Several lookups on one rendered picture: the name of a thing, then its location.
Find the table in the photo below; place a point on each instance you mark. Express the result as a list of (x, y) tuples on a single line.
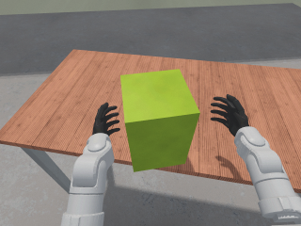
[(59, 116)]

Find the right robot hand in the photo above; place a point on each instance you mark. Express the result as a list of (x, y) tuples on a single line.
[(235, 116)]

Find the right robot forearm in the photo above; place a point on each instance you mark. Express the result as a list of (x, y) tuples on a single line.
[(277, 199)]

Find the left robot hand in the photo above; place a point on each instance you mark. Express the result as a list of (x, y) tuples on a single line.
[(101, 125)]

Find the carton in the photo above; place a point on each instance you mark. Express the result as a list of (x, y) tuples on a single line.
[(160, 116)]

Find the left robot forearm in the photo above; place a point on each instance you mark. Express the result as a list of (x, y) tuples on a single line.
[(88, 181)]

